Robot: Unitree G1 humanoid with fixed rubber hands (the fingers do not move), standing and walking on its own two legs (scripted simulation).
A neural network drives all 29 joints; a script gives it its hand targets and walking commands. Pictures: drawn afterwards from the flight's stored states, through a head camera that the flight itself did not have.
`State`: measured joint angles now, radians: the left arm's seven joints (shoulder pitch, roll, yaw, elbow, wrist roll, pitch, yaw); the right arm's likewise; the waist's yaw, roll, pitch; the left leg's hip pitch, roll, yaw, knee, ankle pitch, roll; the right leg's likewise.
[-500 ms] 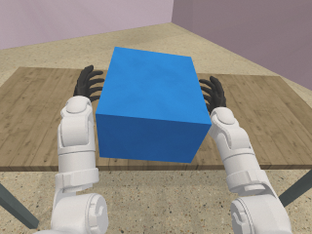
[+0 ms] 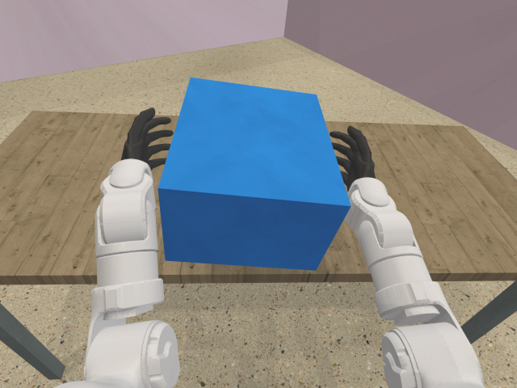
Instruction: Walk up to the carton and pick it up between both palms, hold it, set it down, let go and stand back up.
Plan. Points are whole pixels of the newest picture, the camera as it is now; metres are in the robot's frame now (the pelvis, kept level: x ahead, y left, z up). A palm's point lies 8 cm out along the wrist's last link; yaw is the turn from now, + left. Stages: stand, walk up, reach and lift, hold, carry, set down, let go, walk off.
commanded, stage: hold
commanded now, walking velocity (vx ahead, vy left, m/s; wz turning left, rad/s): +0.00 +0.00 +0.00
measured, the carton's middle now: (249, 168) +0.42 +0.01 +0.14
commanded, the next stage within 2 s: set down in 0.06 s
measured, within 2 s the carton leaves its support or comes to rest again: neither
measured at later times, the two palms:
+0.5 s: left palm (141, 160) +0.37 +0.17 +0.19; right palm (352, 185) +0.37 -0.16 +0.15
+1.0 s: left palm (153, 175) +0.38 +0.16 +0.15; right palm (349, 189) +0.39 -0.17 +0.12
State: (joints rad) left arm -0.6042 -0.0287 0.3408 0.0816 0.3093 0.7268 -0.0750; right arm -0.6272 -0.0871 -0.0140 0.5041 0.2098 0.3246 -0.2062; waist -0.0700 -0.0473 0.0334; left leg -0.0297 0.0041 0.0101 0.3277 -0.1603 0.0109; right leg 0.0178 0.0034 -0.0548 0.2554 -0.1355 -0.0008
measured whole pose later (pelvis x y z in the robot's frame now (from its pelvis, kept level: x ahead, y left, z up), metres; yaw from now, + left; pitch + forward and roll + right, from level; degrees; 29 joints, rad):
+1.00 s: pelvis +0.02 -0.01 +0.00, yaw +1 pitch -6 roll -1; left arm -0.55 -0.07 0.31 0.20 0.32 0.45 -0.04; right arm -0.56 -0.08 -0.06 0.68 0.08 -0.01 -0.16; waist -0.02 -0.05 0.07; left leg -0.03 0.02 -0.01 0.31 -0.18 -0.01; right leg 0.02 0.02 -0.08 0.24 -0.16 -0.02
